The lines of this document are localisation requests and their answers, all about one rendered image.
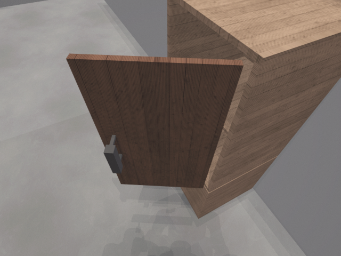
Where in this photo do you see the handle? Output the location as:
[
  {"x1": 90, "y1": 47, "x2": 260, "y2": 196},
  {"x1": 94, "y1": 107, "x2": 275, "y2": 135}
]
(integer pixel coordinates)
[{"x1": 104, "y1": 135, "x2": 123, "y2": 173}]

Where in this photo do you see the cupboard door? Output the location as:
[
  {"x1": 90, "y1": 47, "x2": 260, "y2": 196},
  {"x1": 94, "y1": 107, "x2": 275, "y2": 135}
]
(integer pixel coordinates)
[{"x1": 66, "y1": 53, "x2": 243, "y2": 188}]

